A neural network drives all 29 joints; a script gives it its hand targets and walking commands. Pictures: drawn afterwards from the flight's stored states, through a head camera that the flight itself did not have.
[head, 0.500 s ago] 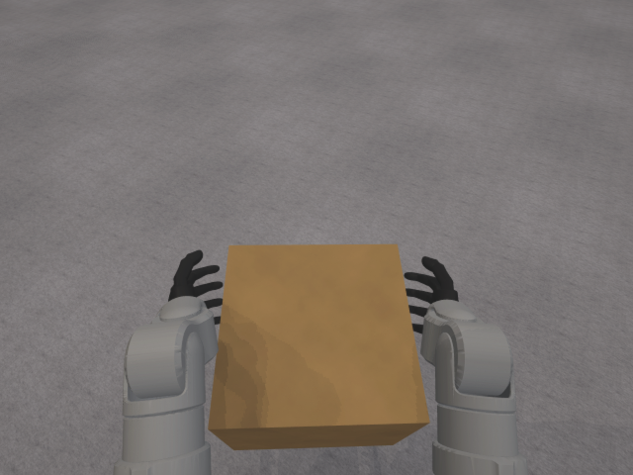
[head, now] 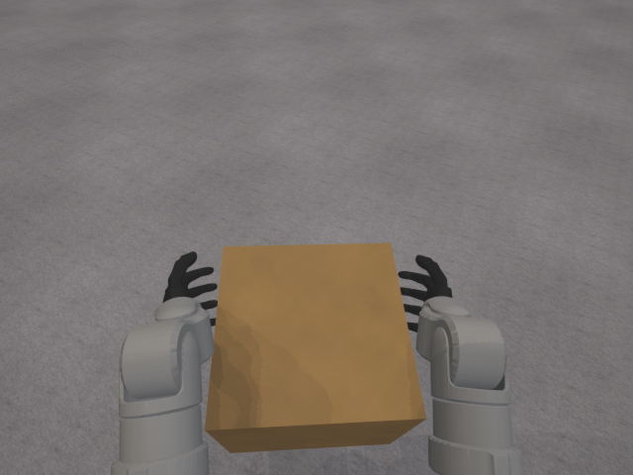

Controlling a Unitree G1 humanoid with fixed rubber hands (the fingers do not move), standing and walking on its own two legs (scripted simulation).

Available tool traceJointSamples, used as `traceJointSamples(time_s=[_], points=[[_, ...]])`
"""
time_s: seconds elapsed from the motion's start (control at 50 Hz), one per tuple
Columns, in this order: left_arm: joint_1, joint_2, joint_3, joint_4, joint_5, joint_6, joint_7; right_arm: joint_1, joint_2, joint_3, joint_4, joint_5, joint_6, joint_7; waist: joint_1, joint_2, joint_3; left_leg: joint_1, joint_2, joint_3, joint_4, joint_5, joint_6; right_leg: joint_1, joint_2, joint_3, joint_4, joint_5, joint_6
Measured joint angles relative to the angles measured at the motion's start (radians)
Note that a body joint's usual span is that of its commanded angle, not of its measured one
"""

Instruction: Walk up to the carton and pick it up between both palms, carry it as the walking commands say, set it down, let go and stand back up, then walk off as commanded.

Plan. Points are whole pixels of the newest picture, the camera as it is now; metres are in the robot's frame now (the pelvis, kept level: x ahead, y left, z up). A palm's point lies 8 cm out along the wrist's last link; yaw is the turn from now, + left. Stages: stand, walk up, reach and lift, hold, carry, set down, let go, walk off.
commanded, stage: carry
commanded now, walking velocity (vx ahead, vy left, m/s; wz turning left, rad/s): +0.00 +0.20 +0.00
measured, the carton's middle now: (309, 349) +0.30 +0.02 +0.00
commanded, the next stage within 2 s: none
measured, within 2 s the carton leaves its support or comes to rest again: neither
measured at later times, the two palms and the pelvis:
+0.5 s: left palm (24, 385) +0.21 +0.30 +0.09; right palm (315, 371) +0.23 +0.01 +0.09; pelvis -0.07 +0.13 +0.01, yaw +0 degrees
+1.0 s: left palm out of the picture +0.15 +0.43 +0.08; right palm (174, 453) +0.15 +0.13 +0.09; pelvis -0.14 +0.27 +0.01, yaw +1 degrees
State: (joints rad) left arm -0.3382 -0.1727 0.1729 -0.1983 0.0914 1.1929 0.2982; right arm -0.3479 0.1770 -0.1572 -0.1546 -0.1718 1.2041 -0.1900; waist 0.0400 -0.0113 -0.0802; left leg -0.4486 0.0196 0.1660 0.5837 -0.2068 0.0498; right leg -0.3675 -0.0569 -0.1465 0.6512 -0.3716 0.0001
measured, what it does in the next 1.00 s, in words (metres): steps to the left: left foot, then right foot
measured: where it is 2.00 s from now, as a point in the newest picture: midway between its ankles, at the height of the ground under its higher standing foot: outside the picture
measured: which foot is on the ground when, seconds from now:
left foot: down 0.00-0.00, up 0.02-0.30, down 0.32-0.60, up 0.62-0.88, down 0.90-1.00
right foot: down 0.00-0.32, up 0.34-0.56, down 0.58-0.90, up 0.92-1.00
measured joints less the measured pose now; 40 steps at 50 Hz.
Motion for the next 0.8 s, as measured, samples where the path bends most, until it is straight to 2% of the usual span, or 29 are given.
traceJointSamples(time_s=[0.02,0.06,0.1,0.14,0.2,0.26,0.3,0.32,0.34,0.38,0.4,0.46,0.5,0.54,0.58,0.6,0.64,0.68,0.72,0.8], points=[[0.000,-0.001,-0.004,0.014,0.002,-0.008,-0.004,0.006,-0.003,-0.001,0.001,-0.003,-0.003,0.002,-0.001,0.021,-0.004,-0.012,0.004,0.000,0.022,-0.009,-0.009,0.004,0.003,-0.002,-0.026,0.054,-0.019],[0.003,0.000,-0.013,0.054,0.007,-0.017,-0.016,0.037,-0.012,0.008,-0.004,0.003,0.003,-0.011,-0.017,0.034,-0.007,-0.056,-0.007,-0.034,0.150,-0.146,-0.035,-0.003,-0.013,-0.001,-0.021,0.060,-0.031],[0.006,0.001,-0.016,0.074,0.009,-0.018,-0.030,0.056,-0.018,0.016,-0.017,0.026,0.018,-0.043,-0.040,0.039,0.003,-0.102,-0.019,-0.093,0.307,-0.171,-0.054,0.009,-0.035,0.001,-0.052,0.071,-0.019],[0.007,0.001,-0.012,0.072,0.016,-0.020,-0.045,0.058,-0.019,0.021,-0.032,0.052,0.027,-0.073,-0.057,0.041,0.014,-0.114,-0.002,-0.122,0.357,-0.137,-0.074,0.014,-0.053,0.009,-0.086,0.099,-0.002],[-0.006,-0.003,0.000,0.045,0.034,-0.028,-0.070,0.039,-0.013,0.018,-0.061,0.072,0.027,-0.099,-0.073,0.028,0.029,-0.084,0.030,-0.127,0.290,-0.145,-0.095,-0.004,-0.086,0.026,-0.101,0.131,0.024],[-0.013,-0.006,-0.003,0.022,0.053,-0.033,-0.081,0.020,-0.008,0.007,-0.070,0.071,0.019,-0.092,-0.081,0.007,0.036,-0.012,0.043,-0.101,0.139,-0.147,-0.097,-0.030,-0.124,0.042,-0.094,0.148,0.055],[-0.014,-0.006,-0.004,0.010,0.061,-0.027,-0.081,0.010,-0.004,0.001,-0.064,0.067,0.015,-0.083,-0.081,-0.003,0.036,0.069,0.044,-0.070,-0.021,-0.086,-0.092,-0.051,-0.143,0.054,-0.069,0.148,0.081],[-0.014,-0.005,-0.001,0.004,0.064,-0.026,-0.081,0.006,-0.003,0.003,-0.057,0.064,0.010,-0.078,-0.082,-0.013,0.037,0.091,0.038,-0.060,-0.074,-0.016,-0.086,-0.065,-0.155,0.061,-0.043,0.142,0.095],[-0.007,-0.002,0.003,0.001,0.066,-0.026,-0.081,0.008,-0.002,0.012,-0.042,0.062,-0.001,-0.073,-0.081,-0.031,0.041,0.081,0.026,-0.055,-0.061,0.006,-0.077,-0.080,-0.160,0.074,-0.010,0.098,0.098],[0.019,0.006,0.006,-0.004,0.058,-0.020,-0.077,0.012,-0.003,0.031,-0.014,0.060,-0.003,-0.073,-0.063,-0.033,0.043,0.059,0.031,-0.052,-0.027,-0.012,-0.059,-0.124,-0.118,0.092,0.140,-0.088,0.082],[0.030,0.008,0.006,-0.005,0.049,-0.014,-0.067,0.013,-0.004,0.036,-0.003,0.057,0.001,-0.069,-0.052,-0.028,0.044,0.054,0.037,-0.052,-0.022,-0.018,-0.052,-0.145,-0.091,0.092,0.228,-0.139,0.071],[0.037,0.011,-0.007,-0.017,0.010,0.001,-0.018,0.012,-0.004,0.024,0.006,0.041,0.003,-0.039,-0.018,-0.020,0.043,0.045,0.037,-0.046,-0.028,-0.010,-0.032,-0.165,-0.035,0.064,0.366,-0.158,0.049],[0.028,0.009,-0.010,-0.022,-0.004,0.004,0.002,0.007,-0.002,0.011,0.003,0.026,-0.001,-0.019,-0.004,-0.015,0.036,0.033,0.027,-0.035,-0.028,-0.001,-0.018,-0.144,-0.014,0.038,0.337,-0.150,0.037],[0.017,0.006,-0.008,-0.018,-0.006,0.001,0.006,0.001,0.000,0.004,0.000,0.012,-0.003,-0.006,0.002,-0.006,0.023,0.018,0.015,-0.023,-0.022,0.003,-0.006,-0.095,0.001,0.018,0.229,-0.125,0.021],[0.006,0.002,-0.004,-0.006,-0.003,0.000,0.002,0.003,-0.001,0.003,-0.003,0.001,-0.001,0.000,0.002,0.001,0.007,0.003,-0.003,-0.006,-0.004,0.001,0.003,-0.007,0.003,0.000,0.024,-0.025,0.005],[0.004,0.000,-0.006,0.007,-0.001,-0.006,-0.003,0.006,-0.003,0.001,-0.003,-0.002,-0.002,0.001,0.001,0.019,0.002,-0.008,-0.002,-0.002,0.014,-0.005,0.006,0.009,0.005,-0.005,-0.029,0.053,-0.022],[0.005,0.000,-0.014,0.047,0.006,-0.016,-0.016,0.035,-0.011,0.009,-0.006,0.002,0.002,-0.011,-0.014,0.034,-0.004,-0.049,-0.013,-0.023,0.120,-0.134,-0.023,0.000,-0.009,-0.003,-0.027,0.067,-0.035],[0.008,0.001,-0.017,0.068,0.008,-0.016,-0.029,0.055,-0.017,0.016,-0.020,0.024,0.018,-0.040,-0.038,0.036,0.004,-0.099,-0.027,-0.079,0.280,-0.170,-0.044,0.010,-0.032,-0.001,-0.056,0.074,-0.022],[0.009,0.001,-0.014,0.067,0.016,-0.018,-0.045,0.057,-0.018,0.020,-0.033,0.049,0.027,-0.070,-0.057,0.038,0.014,-0.117,-0.012,-0.112,0.344,-0.133,-0.065,0.017,-0.050,0.006,-0.093,0.101,-0.004],[-0.007,-0.004,0.000,0.034,0.042,-0.028,-0.078,0.031,-0.010,0.016,-0.066,0.073,0.026,-0.099,-0.078,0.021,0.031,-0.072,0.031,-0.121,0.248,-0.138,-0.090,-0.007,-0.094,0.029,-0.108,0.140,0.031]])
